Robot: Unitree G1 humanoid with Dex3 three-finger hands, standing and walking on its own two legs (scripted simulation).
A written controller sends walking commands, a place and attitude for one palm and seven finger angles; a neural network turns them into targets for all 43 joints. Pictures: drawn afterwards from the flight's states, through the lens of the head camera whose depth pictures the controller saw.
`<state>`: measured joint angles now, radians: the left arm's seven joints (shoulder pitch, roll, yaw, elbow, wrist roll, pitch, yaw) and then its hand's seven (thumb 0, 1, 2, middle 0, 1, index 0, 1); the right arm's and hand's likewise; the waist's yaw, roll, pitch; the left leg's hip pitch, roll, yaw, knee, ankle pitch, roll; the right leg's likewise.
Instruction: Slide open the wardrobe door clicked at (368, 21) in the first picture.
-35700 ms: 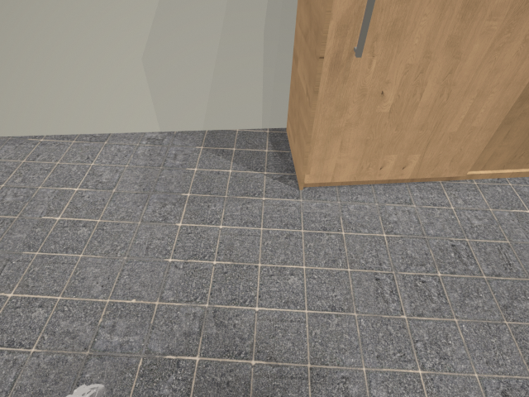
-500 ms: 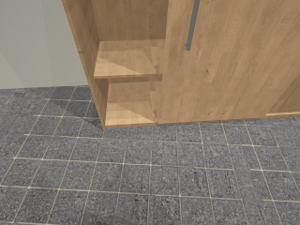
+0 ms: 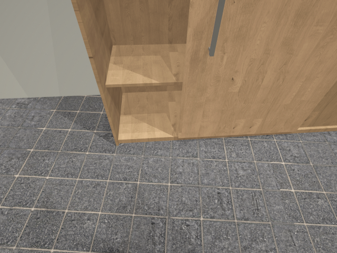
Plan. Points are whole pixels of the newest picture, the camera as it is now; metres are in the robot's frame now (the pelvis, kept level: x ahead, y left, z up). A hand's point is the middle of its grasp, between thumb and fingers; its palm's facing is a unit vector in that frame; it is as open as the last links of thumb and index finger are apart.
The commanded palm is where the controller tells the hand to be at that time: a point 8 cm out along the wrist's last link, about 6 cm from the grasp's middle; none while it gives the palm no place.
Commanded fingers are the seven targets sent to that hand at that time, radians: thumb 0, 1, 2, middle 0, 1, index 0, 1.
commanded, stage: look to check the result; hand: left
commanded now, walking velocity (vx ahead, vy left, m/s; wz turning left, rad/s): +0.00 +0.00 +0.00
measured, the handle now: (215, 27) +0.95 -0.16 +0.09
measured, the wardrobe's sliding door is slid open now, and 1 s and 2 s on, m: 0.44 0.44 0.44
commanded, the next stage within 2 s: none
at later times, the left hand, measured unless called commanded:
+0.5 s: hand out of the picture -0.01 +0.17 -0.18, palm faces +0.00 -0.98 -0.18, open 7.4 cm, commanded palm none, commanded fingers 0.00 0.90 0.90 -0.20 -0.30 -0.20 -0.30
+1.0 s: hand out of the picture +0.00 +0.19 -0.18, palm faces -0.01 -0.98 -0.20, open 7.4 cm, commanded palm none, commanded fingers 0.00 0.90 0.90 -0.20 -0.30 -0.20 -0.30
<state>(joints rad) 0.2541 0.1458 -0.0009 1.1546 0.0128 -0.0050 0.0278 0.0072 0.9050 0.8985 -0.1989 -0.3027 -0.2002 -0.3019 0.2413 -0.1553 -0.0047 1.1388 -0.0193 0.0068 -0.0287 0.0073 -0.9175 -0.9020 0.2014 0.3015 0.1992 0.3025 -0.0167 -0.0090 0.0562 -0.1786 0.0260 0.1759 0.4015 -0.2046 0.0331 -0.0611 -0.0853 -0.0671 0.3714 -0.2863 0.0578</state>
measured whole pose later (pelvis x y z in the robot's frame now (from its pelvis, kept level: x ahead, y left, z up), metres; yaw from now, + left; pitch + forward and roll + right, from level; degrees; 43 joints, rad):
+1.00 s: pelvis -0.02 +0.01 +0.00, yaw +1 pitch -2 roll +0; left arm 0.21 0.20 0.00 1.15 0.02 -0.01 0.01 0.01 0.90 0.90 -0.20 -0.30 -0.20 -0.30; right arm 0.20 -0.20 -0.01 1.13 -0.02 0.01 -0.02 0.01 -0.91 -0.90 0.20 0.30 0.20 0.30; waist -0.02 -0.01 0.07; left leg -0.19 0.02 0.17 0.38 -0.17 0.05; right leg -0.07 -0.09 -0.07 0.35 -0.25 0.06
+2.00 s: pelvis -0.01 -0.01 +0.01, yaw +1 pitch -1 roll +0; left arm 0.10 0.32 0.00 1.13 0.01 -0.02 -0.01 0.01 0.90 0.90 -0.20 -0.30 -0.20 -0.30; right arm 0.08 -0.33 0.00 1.13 -0.01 0.00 0.00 0.01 -0.91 -0.90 0.20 0.30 0.20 0.30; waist -0.01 -0.01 0.05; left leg -0.16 0.02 0.15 0.31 -0.14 0.03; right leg -0.03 -0.07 -0.10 0.27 -0.23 0.05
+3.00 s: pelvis +0.01 -0.04 +0.01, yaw +1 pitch -1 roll +0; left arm 0.12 0.31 0.01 1.13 0.01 -0.02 0.00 0.01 0.90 0.90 -0.20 -0.30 -0.20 -0.30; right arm 0.10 -0.31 0.00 1.13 -0.01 0.00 -0.01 0.01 -0.91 -0.90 0.20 0.30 0.20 0.30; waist -0.02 0.00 0.05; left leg -0.13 0.06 0.14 0.31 -0.16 -0.02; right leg 0.01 -0.03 -0.10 0.25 -0.25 0.01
